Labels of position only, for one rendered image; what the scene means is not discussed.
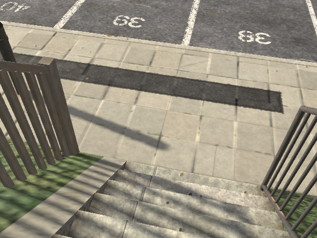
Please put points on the stairs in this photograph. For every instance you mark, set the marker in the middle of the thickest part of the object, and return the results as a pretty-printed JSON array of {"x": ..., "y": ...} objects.
[{"x": 147, "y": 201}]

